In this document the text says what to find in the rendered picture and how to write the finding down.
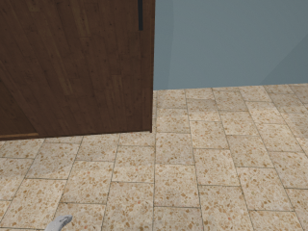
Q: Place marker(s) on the wardrobe door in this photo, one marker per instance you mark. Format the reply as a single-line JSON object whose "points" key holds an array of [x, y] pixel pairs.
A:
{"points": [[12, 119], [77, 66]]}

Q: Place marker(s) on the left robot hand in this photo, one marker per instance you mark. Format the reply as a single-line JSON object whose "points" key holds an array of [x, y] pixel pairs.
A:
{"points": [[59, 223]]}

